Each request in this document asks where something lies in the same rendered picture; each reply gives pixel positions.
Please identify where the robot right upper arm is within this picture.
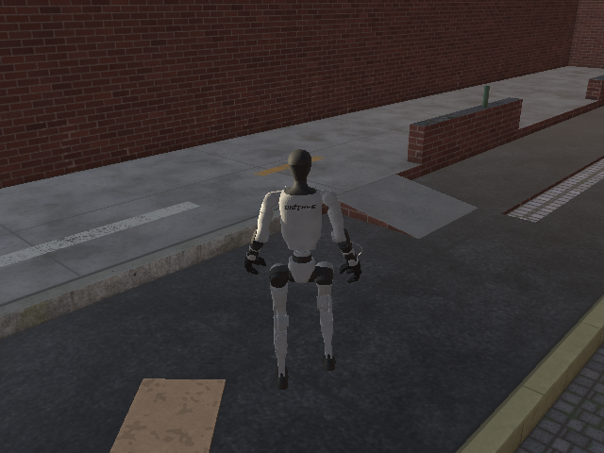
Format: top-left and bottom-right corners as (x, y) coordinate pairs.
(320, 190), (346, 243)

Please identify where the left robot hand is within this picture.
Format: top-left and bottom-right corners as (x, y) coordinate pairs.
(244, 257), (266, 275)

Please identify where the right robot forearm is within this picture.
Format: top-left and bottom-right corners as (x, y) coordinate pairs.
(338, 228), (359, 266)

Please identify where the left robot forearm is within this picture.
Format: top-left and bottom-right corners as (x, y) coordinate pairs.
(246, 228), (264, 260)

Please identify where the robot left upper arm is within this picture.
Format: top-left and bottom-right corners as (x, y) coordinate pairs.
(254, 191), (281, 243)

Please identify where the right robot hand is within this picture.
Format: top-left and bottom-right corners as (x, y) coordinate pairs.
(340, 261), (361, 283)

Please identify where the robot right foot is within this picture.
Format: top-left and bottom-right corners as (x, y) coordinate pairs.
(322, 354), (336, 371)

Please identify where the right robot shin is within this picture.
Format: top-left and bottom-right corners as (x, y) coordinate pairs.
(320, 294), (333, 359)

